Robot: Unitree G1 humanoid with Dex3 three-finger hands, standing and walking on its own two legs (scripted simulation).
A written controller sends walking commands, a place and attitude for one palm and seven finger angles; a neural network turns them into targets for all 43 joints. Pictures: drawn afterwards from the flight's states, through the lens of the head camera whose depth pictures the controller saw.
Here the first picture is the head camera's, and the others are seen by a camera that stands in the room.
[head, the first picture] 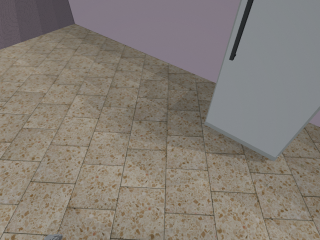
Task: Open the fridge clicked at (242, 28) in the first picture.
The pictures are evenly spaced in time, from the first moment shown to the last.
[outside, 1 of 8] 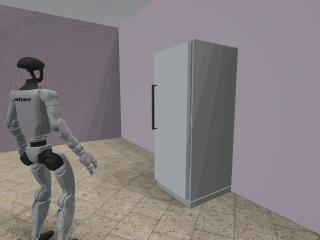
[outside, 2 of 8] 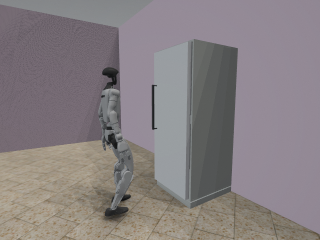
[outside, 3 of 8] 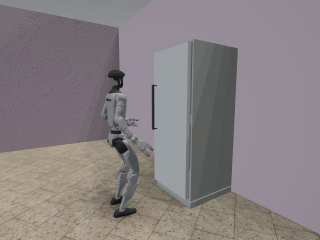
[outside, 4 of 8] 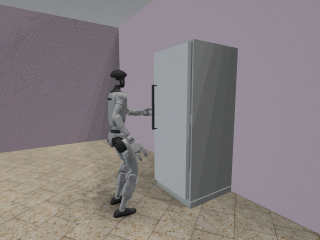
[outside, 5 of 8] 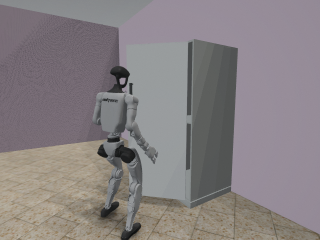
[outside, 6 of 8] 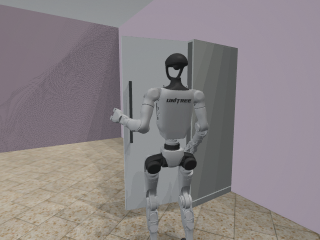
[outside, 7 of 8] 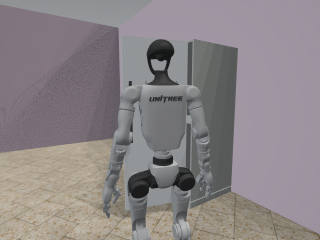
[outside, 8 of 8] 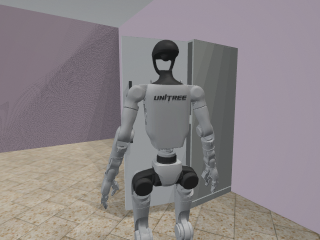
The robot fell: no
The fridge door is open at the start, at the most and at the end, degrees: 0 81 74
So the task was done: yes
